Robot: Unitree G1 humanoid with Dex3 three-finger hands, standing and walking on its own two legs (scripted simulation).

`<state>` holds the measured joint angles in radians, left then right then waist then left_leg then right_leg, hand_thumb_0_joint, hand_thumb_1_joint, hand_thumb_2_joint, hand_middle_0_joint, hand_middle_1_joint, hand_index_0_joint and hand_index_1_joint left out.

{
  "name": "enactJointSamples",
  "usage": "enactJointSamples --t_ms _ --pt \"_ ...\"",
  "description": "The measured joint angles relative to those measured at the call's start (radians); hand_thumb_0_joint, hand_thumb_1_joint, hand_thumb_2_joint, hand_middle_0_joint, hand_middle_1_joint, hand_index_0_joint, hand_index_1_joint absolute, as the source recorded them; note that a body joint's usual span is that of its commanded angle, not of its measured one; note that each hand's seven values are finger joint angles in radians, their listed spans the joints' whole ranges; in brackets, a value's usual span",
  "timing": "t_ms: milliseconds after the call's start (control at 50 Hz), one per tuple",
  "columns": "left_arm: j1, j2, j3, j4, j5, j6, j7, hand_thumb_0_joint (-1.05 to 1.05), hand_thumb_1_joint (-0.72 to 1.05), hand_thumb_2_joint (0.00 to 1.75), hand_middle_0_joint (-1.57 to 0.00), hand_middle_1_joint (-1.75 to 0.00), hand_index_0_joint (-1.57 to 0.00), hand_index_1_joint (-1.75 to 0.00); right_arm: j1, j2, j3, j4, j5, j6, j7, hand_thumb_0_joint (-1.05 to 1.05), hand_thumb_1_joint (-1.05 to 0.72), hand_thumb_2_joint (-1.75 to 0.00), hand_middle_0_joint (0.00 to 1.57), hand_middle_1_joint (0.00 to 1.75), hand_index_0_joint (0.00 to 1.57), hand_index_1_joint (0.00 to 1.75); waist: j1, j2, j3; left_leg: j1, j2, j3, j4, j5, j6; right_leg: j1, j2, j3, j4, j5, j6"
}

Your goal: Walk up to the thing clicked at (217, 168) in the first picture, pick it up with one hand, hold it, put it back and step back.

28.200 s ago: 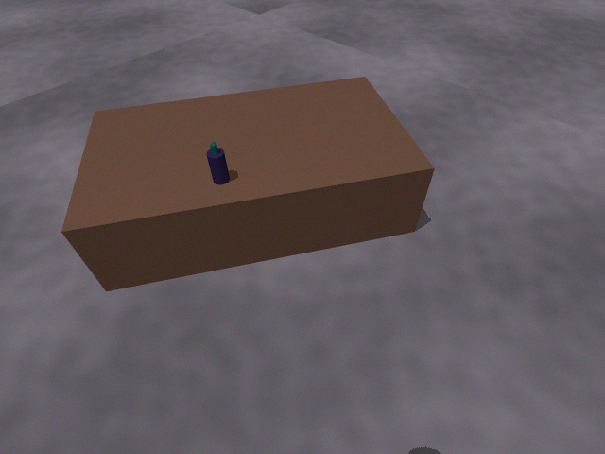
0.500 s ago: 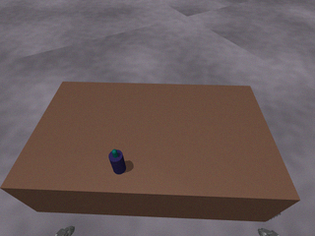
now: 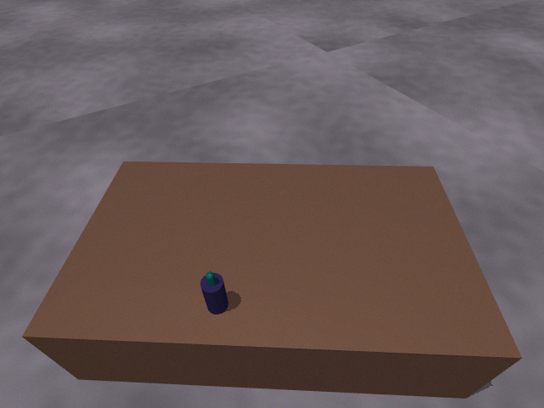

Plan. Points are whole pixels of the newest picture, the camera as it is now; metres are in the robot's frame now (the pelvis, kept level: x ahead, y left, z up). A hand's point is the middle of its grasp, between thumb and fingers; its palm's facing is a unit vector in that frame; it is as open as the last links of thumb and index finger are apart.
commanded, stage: stand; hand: left
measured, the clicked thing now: (213, 290) +0.51 +0.19 -0.34
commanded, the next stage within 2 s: step back in 1.66 s
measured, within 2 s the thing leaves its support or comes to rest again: neither
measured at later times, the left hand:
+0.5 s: hand out of the picture +0.05 +0.23 -0.16, palm faces -0.01 -0.94 -0.34, open 7.4 cm
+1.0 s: hand out of the picture +0.09 +0.23 -0.15, palm faces -0.01 -0.94 -0.34, open 7.4 cm
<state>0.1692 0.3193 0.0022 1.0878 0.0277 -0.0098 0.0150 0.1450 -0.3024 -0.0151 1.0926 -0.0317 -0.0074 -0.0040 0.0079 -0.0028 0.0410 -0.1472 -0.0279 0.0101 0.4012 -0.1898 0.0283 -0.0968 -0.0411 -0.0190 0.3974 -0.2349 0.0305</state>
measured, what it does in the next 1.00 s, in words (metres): stands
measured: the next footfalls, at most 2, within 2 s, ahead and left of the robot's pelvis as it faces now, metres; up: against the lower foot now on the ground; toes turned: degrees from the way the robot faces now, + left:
left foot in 1.96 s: -0.01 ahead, +0.12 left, +0.00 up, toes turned -1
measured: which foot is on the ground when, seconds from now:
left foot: down 0.00-1.00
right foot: down 0.00-1.00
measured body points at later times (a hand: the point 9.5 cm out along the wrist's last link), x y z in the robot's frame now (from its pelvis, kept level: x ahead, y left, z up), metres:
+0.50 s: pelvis +0.00 -0.01 +0.00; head +0.01 -0.01 +0.45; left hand +0.05 +0.28 -0.13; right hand +0.07 -0.30 -0.14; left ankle +0.02 +0.10 -0.74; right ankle -0.01 -0.14 -0.74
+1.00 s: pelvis +0.01 -0.02 +0.01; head +0.02 -0.02 +0.46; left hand +0.09 +0.28 -0.13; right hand +0.09 -0.31 -0.13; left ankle +0.02 +0.10 -0.74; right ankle -0.01 -0.14 -0.74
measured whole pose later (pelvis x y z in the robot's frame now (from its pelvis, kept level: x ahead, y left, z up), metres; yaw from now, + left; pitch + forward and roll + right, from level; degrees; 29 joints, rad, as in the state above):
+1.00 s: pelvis +0.01 -0.02 +0.01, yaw +0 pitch -3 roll +0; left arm 0.10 0.33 0.01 1.16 0.02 -0.01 0.00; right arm 0.10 -0.34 0.00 1.16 -0.02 -0.01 -0.01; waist 0.00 0.00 0.04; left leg -0.10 -0.01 0.00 0.31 -0.16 0.00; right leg -0.05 -0.02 -0.03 0.30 -0.20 0.01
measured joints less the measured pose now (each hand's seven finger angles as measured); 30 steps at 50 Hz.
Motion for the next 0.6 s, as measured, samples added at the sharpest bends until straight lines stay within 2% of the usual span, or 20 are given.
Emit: enactJointSamples --t_ms 320,600 --pt "-0.004 0.006 0.005 0.078 0.0 -0.005 -0.007 0.01 0.9 0.9 -0.2 -0.3 -0.21 -0.3 -0.004 -0.026 -0.003 0.056 0.007 0.004 0.003 0.01 -0.91 -0.9 0.2 0.3 0.2 0.3 -0.005 0.011 0.009 0.011 0.006 -0.01 -0.063 0.039 -0.009 0.011 0.007 -0.01 -0.056 0.033 -0.008" --pt "-0.043 0.0 0.004 0.082 -0.007 -0.009 -0.008 0.01 0.9 0.9 -0.2 -0.3 -0.21 -0.3 -0.026 -0.026 0.009 0.062 0.011 -0.002 0.0 0.0 -0.91 -0.9 0.2 0.3 0.2 0.3 -0.01 0.008 0.009 0.03 0.016 -0.014 -0.077 0.034 -0.019 0.034 0.018 -0.013 -0.081 0.033 -0.017"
